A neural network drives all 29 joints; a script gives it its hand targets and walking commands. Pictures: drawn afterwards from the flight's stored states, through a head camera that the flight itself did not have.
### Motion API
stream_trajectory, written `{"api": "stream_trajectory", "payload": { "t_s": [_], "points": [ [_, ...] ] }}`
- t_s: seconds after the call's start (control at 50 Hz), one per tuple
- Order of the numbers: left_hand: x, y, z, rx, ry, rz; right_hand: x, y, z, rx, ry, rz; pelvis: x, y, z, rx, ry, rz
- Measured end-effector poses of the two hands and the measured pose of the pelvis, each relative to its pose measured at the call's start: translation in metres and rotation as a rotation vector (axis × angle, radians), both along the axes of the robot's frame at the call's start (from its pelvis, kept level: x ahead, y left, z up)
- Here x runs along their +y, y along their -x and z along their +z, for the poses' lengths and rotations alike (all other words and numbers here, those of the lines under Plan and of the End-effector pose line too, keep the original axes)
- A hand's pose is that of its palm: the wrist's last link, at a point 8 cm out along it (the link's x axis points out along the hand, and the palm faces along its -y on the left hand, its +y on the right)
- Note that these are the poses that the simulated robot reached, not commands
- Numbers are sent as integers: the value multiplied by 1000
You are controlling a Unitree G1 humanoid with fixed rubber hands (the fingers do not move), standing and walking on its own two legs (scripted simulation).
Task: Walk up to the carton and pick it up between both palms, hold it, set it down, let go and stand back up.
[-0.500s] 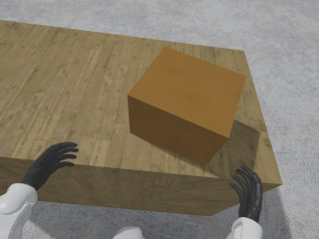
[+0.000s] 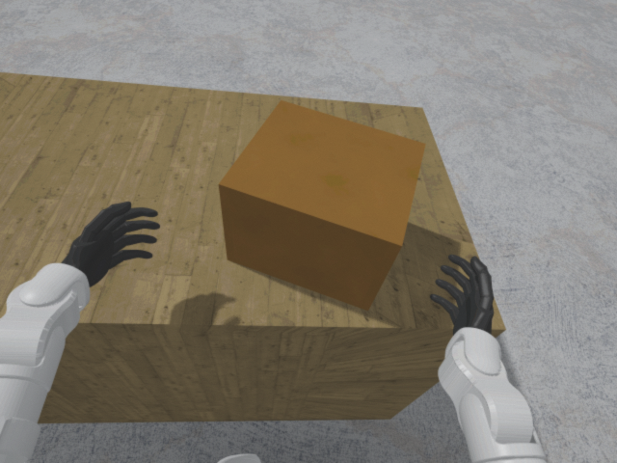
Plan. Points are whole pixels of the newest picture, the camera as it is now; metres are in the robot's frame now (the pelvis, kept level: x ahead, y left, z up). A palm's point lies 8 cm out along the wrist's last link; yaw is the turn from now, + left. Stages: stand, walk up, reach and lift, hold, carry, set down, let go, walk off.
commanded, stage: reach and lift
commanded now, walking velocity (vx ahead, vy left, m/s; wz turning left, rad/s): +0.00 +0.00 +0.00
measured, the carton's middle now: (323, 203) +0.49 +0.01 +0.01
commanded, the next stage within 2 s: none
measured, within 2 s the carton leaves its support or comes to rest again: neither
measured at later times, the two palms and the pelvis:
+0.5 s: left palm (116, 203) +0.38 +0.29 +0.09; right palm (469, 271) +0.33 -0.17 +0.09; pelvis +0.01 +0.01 +0.00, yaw +1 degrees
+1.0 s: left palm (157, 154) +0.45 +0.26 +0.12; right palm (482, 241) +0.36 -0.19 +0.10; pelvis +0.00 +0.01 +0.00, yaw +1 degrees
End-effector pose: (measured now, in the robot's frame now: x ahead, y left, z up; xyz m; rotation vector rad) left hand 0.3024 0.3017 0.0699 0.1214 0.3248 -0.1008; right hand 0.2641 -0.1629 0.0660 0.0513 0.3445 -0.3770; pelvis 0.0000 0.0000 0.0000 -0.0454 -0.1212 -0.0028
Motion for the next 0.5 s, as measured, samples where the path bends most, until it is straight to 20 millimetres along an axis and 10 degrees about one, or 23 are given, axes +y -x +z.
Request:
{"api": "stream_trajectory", "payload": {
  "t_s": [0.5],
  "points": [
    [-12,-73,24,-11,28,0,-3,-61,22,-11,-4,4,10,-7,1,108,8,11]
  ]
}}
